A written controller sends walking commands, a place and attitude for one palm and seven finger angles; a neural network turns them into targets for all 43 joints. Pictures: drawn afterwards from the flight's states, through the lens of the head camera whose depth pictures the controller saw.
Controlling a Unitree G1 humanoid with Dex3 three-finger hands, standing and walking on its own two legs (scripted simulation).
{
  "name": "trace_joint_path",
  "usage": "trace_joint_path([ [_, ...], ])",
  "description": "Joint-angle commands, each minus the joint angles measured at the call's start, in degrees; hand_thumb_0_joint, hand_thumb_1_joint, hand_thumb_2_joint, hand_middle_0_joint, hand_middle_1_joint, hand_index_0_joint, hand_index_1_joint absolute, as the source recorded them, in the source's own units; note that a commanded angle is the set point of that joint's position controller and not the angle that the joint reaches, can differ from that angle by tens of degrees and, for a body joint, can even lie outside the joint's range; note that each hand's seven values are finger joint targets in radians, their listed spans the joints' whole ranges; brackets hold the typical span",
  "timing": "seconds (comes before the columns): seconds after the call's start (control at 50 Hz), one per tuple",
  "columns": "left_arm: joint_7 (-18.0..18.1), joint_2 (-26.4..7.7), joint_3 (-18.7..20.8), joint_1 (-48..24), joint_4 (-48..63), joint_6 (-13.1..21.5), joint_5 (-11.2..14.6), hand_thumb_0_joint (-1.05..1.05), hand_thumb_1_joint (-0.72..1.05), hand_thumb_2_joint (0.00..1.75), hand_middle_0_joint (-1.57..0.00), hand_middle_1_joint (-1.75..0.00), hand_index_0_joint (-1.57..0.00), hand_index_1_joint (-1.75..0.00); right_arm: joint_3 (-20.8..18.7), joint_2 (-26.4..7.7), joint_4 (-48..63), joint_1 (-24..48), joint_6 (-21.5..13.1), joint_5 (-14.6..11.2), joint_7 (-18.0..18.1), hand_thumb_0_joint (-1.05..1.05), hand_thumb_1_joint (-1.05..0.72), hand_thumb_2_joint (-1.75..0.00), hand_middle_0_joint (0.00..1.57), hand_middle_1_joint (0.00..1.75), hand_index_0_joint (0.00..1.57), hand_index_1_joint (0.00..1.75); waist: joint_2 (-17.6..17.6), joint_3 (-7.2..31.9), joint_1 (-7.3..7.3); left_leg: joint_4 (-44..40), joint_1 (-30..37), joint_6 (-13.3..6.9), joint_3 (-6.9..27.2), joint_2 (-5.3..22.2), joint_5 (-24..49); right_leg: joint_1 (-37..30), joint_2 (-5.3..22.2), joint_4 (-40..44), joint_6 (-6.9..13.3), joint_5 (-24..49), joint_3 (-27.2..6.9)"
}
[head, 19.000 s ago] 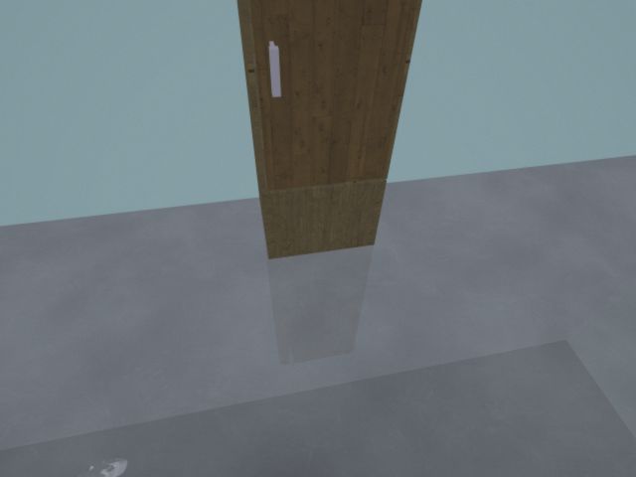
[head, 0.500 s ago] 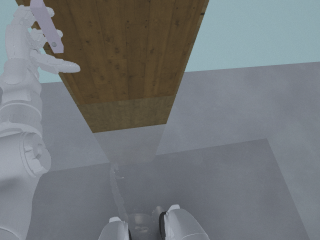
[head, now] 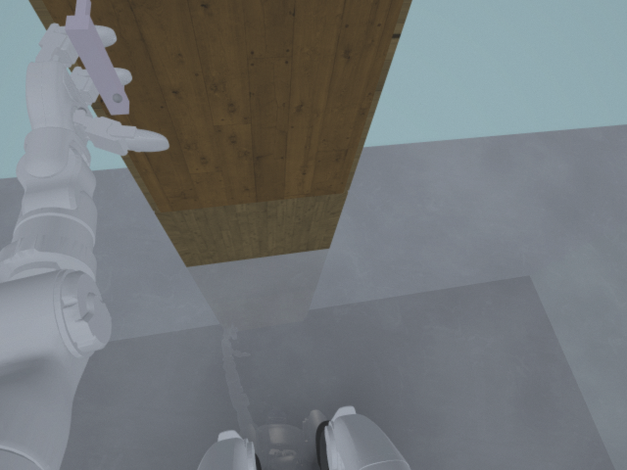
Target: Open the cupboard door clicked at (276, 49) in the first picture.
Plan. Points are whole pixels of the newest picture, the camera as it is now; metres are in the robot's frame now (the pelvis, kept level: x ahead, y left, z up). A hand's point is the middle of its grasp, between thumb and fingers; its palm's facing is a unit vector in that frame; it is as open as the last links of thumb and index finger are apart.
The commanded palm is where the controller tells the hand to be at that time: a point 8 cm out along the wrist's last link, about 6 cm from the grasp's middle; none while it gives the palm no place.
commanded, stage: slide the fingers in behind the handle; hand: left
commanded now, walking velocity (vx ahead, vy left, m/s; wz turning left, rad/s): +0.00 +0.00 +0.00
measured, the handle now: (102, 58) +0.61 +0.19 +0.10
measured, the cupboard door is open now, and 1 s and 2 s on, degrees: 0 1 43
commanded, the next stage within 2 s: close the thumb around the handle in 0.14 s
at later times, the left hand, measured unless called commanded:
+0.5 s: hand (119, 98) +0.54 +0.17 +0.10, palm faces +0.06 -1.00 -0.02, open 12.1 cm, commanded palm +0.52 +0.20 +0.09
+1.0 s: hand (122, 99) +0.54 +0.16 +0.10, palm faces +0.06 -1.00 -0.01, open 5.9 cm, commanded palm +0.52 +0.20 +0.09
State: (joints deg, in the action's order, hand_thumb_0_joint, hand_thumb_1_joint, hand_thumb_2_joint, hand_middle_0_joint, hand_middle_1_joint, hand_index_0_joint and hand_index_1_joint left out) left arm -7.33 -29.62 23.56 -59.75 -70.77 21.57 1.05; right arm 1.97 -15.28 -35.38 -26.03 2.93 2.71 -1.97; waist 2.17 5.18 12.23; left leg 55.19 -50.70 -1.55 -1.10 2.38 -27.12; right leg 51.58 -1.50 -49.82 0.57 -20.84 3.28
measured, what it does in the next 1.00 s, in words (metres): stands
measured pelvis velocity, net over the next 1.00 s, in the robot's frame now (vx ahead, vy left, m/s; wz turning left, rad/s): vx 0.00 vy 0.00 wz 0.01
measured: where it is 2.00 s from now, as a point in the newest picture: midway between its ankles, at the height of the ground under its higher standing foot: outside the picture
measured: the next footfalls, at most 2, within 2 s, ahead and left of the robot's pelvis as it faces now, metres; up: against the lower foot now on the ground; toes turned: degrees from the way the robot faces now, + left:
none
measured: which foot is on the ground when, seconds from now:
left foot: down 0.00-1.00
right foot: down 0.00-1.00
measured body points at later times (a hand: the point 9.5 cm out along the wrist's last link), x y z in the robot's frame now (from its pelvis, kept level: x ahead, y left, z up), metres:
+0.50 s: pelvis +0.00 +0.00 +0.00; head +0.14 +0.02 +0.43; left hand +0.54 +0.22 +0.10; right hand -0.03 -0.25 -0.11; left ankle -0.02 +0.10 -0.68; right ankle +0.02 -0.12 -0.68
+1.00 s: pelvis +0.00 +0.00 +0.00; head +0.14 +0.01 +0.43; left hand +0.53 +0.22 +0.10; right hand -0.03 -0.26 -0.11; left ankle -0.02 +0.10 -0.68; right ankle +0.02 -0.12 -0.68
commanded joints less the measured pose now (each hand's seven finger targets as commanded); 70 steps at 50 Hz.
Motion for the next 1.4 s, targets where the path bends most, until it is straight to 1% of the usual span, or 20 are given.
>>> trace_joint_path([
  [0.0, -0.6, -12.8, 0.0, -27.6, 12.0, 3.7, 1.5, 0.0, -0.5, 0.3, -0.3, -1.2, -0.3, -1.2, -3.7, -10.5, 1.1, -11.9, 0.0, -0.3, 1.0, 0.0, -0.9, -0.9, 0.2, 0.3, 0.2, 0.3, 6.0, 28.1, 1.2, -4.6, 18.5, 0.1, 3.4, -1.2, 27.4, -15.2, -1.8, 3.7, 0.2, 22.4, -1.4],
  [0.06, -0.6, -12.3, -0.1, -26.9, 11.1, 3.4, 1.6, 0.0, -0.5, 0.3, -0.3, -1.2, -0.3, -1.2, -3.8, -10.5, 0.9, -11.8, 0.0, -0.4, 1.2, 0.0, -0.9, -0.9, 0.2, 0.3, 0.2, 0.3, 5.2, 27.2, 1.1, -4.7, 18.3, 0.1, 3.7, -1.2, 26.5, -14.6, -1.7, 3.8, 0.3, 21.1, -1.2],
  [0.1, -0.4, -12.1, -0.2, -27.2, 12.3, 4.0, 1.5, 0.0, -0.5, 0.3, -0.3, -1.2, -0.3, -1.2, -3.9, -10.4, 0.9, -11.8, -0.1, -0.1, 1.2, 0.0, -0.9, -0.9, 0.2, 0.3, 0.2, 0.3, 8.5, 29.6, 0.68, -4.4, 21.1, 0.5, 4.0, -1.2, 29.5, -13.6, -1.6, 3.2, 0.4, 21.9, -1.1],
  [0.14, -0.3, -10.2, -1.8, -28.4, 12.4, 4.0, 1.5, 0.0, -0.5, 0.3, -0.3, -1.2, -0.3, -1.2, -3.8, -10.3, 0.6, -11.6, -0.2, 0.0, 1.0, 0.0, -0.9, -0.9, 0.2, 0.3, 0.2, 0.3, 7.9, 28.2, 1.62, -4.2, 21.2, 0.5, 4.2, -0.9, 29.2, -12.0, -1.7, 3.3, 0.3, 21.0, -0.8],
  [0.22, 0.0, -9.8, -1.8, -27.0, 10.9, 3.7, 1.4, 0.0, -0.5, 0.3, -0.3, -1.2, -0.3, -1.2, -3.8, -10.4, 0.8, -11.6, 0.0, -0.1, 0.9, 0.0, -0.9, -0.9, 0.2, 0.3, 0.2, 0.3, 6.2, 28.0, 1.48, -4.2, 20.3, 0.5, 4.3, -1.0, 29.4, -12.6, -1.7, 3.1, 0.3, 21.5, -0.8],
  [0.32, 0.6, -9.7, -2.0, -28.4, 11.9, 3.9, 1.0, 0.0, -0.22, 0.42, -0.32, -1.23, -0.32, -1.23, -3.8, -10.3, 0.7, -11.5, 0.0, 0.1, 0.8, 0.0, -0.9, -0.9, 0.2, 0.3, 0.2, 0.3, 8.7, 29.0, 1.19, -3.9, 22.0, 0.8, 4.6, -0.9, 30.3, -11.3, -1.7, 2.8, 0.5, 20.7, -0.6],
  [0.38, 1.0, -12.5, 0.4, -28.0, 12.6, 4.2, 1.2, 0.0, -0.05, 0.49, -0.33, -1.25, -0.33, -1.25, -3.9, -10.6, 0.9, -11.8, 0.1, 0.2, 0.9, 0.0, -0.9, -0.9, 0.2, 0.3, 0.2, 0.3, 6.5, 30.0, 0.95, -4.0, 20.9, 0.5, 4.5, -1.0, 30.6, -13.7, -1.8, 2.7, 0.5, 22.2, -0.8],
  [0.42, 0.9, -10.9, -0.8, -28.0, 12.8, 4.3, 1.1, 0.0, 0.06, 0.54, -0.34, -1.26, -0.34, -1.26, -3.8, -10.4, 0.9, -11.4, -0.1, 0.1, 0.7, 0.0, -0.9, -0.9, 0.2, 0.3, 0.2, 0.3, 7.5, 30.6, 0.75, -3.9, 21.1, 0.7, 4.3, -1.1, 30.2, -13.4, -1.7, 2.7, 0.4, 22.0, -0.9],
  [0.46, 0.8, -12.2, 0.2, -26.4, 11.5, 4.1, 1.0, 0.0, 0.17, 0.59, -0.35, -1.27, -0.35, -1.27, -3.8, -10.5, 1.0, -11.5, 0.0, 0.0, 0.7, 0.0, -0.9, -0.9, 0.2, 0.3, 0.2, 0.3, 5.4, 29.2, 0.52, -4.3, 19.3, 0.6, 4.2, -1.1, 28.7, -14.3, -1.8, 2.9, 0.4, 21.4, -0.7],
  [0.6, 0.3, -10.5, -0.9, -25.7, 15.6, 5.1, 1.5, 0.0, 0.56, 0.76, -0.38, -1.31, -0.38, -1.31, -4.0, -10.1, 1.4, -11.4, 0.0, -0.1, 0.6, 0.0, -0.9, -0.9, 0.2, 0.3, 0.2, 0.3, 9.1, 32.1, -0.13, -4.2, 23.2, 0.9, 4.3, -1.0, 33.6, -14.8, -1.9, 2.7, 0.5, 24.4, -0.8],
  [0.66, 0.4, -9.3, -1.8, -25.4, 13.7, 4.7, 1.7, 0.0, 0.73, 0.83, -0.39, -1.33, -0.39, -1.33, -4.1, -10.2, 1.0, -11.2, 0.2, -0.2, 0.5, 0.0, -0.9, -0.9, 0.2, 0.3, 0.2, 0.3, 6.1, 28.1, 0.58, -4.7, 21.1, 0.8, 4.2, -0.9, 30.3, -13.7, -2.0, 3.4, 0.3, 21.9, -0.6],
  [0.72, 1.0, -10.3, -1.1, -28.3, 13.9, 5.0, 1.4, 0.0, 0.9, 0.9, -0.4, -1.35, -0.4, -1.35, -4.2, -10.3, 0.4, -11.4, 0.0, 0.0, 0.6, 0.0, -0.9, -0.9, 0.2, 0.3, 0.2, 0.3, 7.2, 28.2, 0.93, -4.6, 21.2, 0.7, 4.3, -1.0, 29.1, -13.2, -1.9, 3.4, 0.4, 21.2, -0.8],
  [0.78, 1.3, -9.2, -2.1, -28.5, 12.6, 5.0, 1.1, 0.0, 0.9, 0.9, -0.4, -1.35, -0.4, -1.35, -4.1, -10.2, 0.1, -11.5, -0.2, 0.1, 0.8, 0.0, -0.9, -0.9, 0.2, 0.3, 0.2, 0.3, 7.2, 27.5, 1.59, -4.7, 21.1, 0.6, 4.4, -1.1, 28.7, -12.5, -1.8, 3.5, 0.4, 20.8, -0.8],
  [0.86, 0.9, -11.7, -0.6, -27.3, 11.2, 4.7, 0.9, 0.0, 0.9, 0.9, -0.4, -1.35, -0.4, -1.35, -3.9, -10.4, 0.4, -11.3, -0.2, -0.1, 1.0, 0.0, -0.9, -0.9, 0.2, 0.3, 0.2, 0.3, 5.2, 27.9, 0.97, -4.6, 18.3, 0.3, 4.0, -1.5, 26.9, -14.7, -1.6, 3.3, 0.3, 21.2, -1.2],
  [0.96, 0.9, -11.6, -1.7, -30.6, 11.4, 4.4, 0.3, 0.0, 0.9, 0.9, -0.4, -1.35, -0.4, -1.35, -3.7, -10.4, 0.4, -11.2, -0.3, 0.0, 1.1, 0.0, -0.9, -0.9, 0.2, 0.3, 0.2, 0.3, 6.5, 27.9, 2.17, -4.2, 18.1, 0.1, 4.1, -1.4, 25.3, -13.0, -1.5, 3.2, 0.1, 19.6, -1.4],
  [1.02, 0.8, -13.6, 0.3, -28.0, 9.6, 4.1, 0.4, 0.0, 0.9, 0.9, -0.4, -1.35, -0.4, -1.35, -3.5, -10.6, 0.6, -11.3, -0.5, 0.0, 1.2, 0.0, -0.9, -0.9, 0.2, 0.3, 0.2, 0.3, 5.6, 28.3, 1.31, -4.0, 16.5, 0.0, 3.6, -1.6, 25.3, -15.0, -1.5, 3.2, 0.2, 21.0, -1.7],
  [1.04, 0.6, -11.2, -1.3, -26.5, 10.2, 3.8, 0.6, 0.0, 0.9, 0.9, -0.4, -1.35, -0.4, -1.35, -3.7, -10.4, 1.1, -11.1, -0.4, -0.1, 1.1, 0.0, -0.9, -0.9, 0.2, 0.3, 0.2, 0.3, 5.6, 28.7, 1.04, -4.3, 16.9, 0.0, 3.6, -1.7, 25.1, -15.0, -1.5, 3.2, 0.2, 20.7, -1.6],
  [1.2, -0.6, -9.5, -0.9, -15.6, 17.5, 3.6, 2.7, 0.0, 0.9, 0.9, -0.4, -1.35, -0.4, -1.35, -4.3, -10.2, 3.8, -9.6, 0.1, -0.8, 0.8, 0.0, -0.9, -0.9, 0.2, 0.3, 0.2, 0.3, 6.1, 32.0, -2.63, -5.6, 20.4, 0.3, 2.8, -1.5, 30.1, -19.0, -1.7, 3.3, 0.4, 24.7, -1.2],
  [1.28, -0.6, -7.5, -0.4, -5.3, 21.5, 2.9, 4.4, 0.0, 0.9, 0.9, -0.4, -1.35, -0.4, -1.35, -4.7, -9.8, 5.6, -8.1, 0.5, -1.5, 0.5, 0.0, -0.9, -0.9, 0.2, 0.3, 0.2, 0.3, 2.2, 30.1, -4.79, -7.1, 18.2, 0.0, 1.6, -1.7, 30.0, -24.0, -1.8, 4.1, 0.6, 27.7, -1.4],
  [1.38, -0.2, -2.1, -2.4, 9.1, 31.7, 2.1, 6.8, 0.0, 0.9, 0.9, -0.4, -1.35, -0.4, -1.35, -5.1, -8.6, 8.1, -4.4, 0.1, -2.7, 0.0, 0.0, -0.9, -0.9, 0.2, 0.3, 0.2, 0.3, 1.4, 27.3, -7.99, -9.8, 18.0, -0.1, 0.0, -1.8, 31.0, -28.9, -1.3, 5.3, 0.9, 30.3, -1.6],
])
